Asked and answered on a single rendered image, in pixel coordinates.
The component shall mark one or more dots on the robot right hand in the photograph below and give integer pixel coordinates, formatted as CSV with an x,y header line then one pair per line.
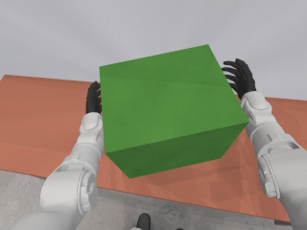
x,y
243,78

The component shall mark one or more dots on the robot right forearm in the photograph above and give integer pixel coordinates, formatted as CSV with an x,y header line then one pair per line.
x,y
263,131

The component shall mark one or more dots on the robot left upper arm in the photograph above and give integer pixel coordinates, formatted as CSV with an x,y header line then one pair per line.
x,y
66,197

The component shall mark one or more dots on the robot left hand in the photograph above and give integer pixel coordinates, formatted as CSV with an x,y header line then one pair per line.
x,y
93,102

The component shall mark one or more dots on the carton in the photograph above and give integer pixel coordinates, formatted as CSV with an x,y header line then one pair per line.
x,y
168,111

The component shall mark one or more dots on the table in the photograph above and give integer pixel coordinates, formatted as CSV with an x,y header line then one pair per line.
x,y
40,121

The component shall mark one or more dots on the robot left foot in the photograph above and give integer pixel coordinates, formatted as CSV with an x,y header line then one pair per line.
x,y
144,222

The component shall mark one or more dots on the robot left forearm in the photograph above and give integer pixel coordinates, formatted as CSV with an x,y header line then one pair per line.
x,y
88,149

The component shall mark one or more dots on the robot right upper arm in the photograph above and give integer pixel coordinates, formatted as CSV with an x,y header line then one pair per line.
x,y
283,175

